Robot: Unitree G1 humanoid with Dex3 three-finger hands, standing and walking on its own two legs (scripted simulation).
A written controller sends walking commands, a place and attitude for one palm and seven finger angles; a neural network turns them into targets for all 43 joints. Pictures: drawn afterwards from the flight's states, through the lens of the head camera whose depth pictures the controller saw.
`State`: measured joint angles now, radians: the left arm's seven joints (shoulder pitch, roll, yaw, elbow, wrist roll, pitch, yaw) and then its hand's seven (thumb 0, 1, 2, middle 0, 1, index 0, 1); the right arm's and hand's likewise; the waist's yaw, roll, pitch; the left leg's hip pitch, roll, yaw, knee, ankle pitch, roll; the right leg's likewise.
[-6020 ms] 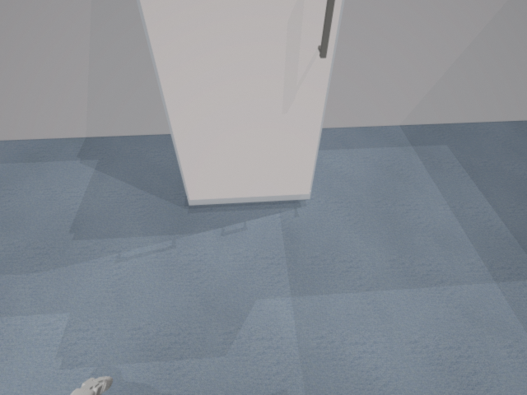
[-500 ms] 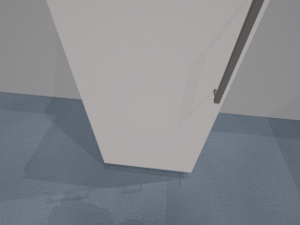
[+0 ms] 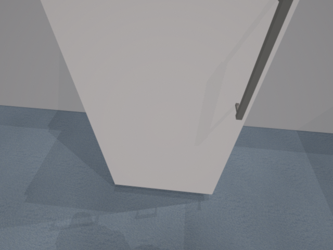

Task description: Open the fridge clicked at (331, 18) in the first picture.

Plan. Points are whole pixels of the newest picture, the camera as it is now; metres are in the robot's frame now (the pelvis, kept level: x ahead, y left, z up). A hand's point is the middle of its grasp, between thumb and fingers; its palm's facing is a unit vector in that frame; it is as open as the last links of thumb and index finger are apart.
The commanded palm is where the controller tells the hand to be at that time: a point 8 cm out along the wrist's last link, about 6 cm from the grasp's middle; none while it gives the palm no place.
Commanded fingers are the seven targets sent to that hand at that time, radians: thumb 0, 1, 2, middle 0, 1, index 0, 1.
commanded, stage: look again from close up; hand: right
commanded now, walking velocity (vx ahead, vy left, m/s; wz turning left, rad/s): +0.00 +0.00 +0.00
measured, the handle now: (255, 67) +0.52 -0.20 +0.19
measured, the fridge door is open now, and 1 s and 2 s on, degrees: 0 0 0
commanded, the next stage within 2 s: raise the hand to about handle height in 0.74 s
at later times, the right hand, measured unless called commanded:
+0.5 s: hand out of the picture +0.03 -0.19 -0.17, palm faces +0.00 +0.97 -0.24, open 7.4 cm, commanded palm none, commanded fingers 0.00 -0.90 -0.90 0.20 0.30 0.20 0.30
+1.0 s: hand (255, 237) +0.17 -0.19 -0.03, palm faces +0.30 +0.95 -0.12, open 7.5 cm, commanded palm +0.11 -0.23 -0.04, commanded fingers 0.00 -0.69 -0.81 0.22 0.44 0.22 0.44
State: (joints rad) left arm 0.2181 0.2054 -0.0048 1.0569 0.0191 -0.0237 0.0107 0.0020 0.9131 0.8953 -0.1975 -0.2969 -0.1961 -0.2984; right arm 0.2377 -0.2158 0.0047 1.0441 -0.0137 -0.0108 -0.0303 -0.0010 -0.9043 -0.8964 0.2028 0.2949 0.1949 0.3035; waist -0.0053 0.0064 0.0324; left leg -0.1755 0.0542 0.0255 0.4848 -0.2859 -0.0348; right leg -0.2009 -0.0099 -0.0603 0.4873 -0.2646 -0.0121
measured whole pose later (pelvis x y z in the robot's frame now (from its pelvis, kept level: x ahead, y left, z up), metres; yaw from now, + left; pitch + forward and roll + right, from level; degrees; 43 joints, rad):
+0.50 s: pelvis +0.00 +0.01 +0.00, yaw +0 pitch -1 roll +0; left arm 0.20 0.21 -0.01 1.11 0.02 -0.02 0.01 0.00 0.91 0.90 -0.20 -0.30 -0.20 -0.30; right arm 0.24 -0.22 0.01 1.09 -0.01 -0.01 -0.03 0.00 -0.90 -0.90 0.20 0.30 0.20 0.30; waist -0.01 0.01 0.04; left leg -0.15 0.04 0.03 0.44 -0.27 -0.02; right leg -0.17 -0.03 -0.06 0.44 -0.24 0.01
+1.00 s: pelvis -0.01 +0.02 -0.01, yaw -2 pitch +0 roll +0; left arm 0.30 0.21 0.02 0.83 -0.02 -0.23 0.07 0.01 0.91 0.90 -0.20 -0.30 -0.20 -0.30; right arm 0.39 -0.17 -0.11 0.20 0.16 -0.15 -0.06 0.01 -0.86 -0.88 0.21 0.32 0.20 0.33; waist 0.01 -0.01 0.00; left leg -0.27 0.04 0.06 0.59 -0.32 0.00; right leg -0.29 -0.02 -0.02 0.56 -0.27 0.02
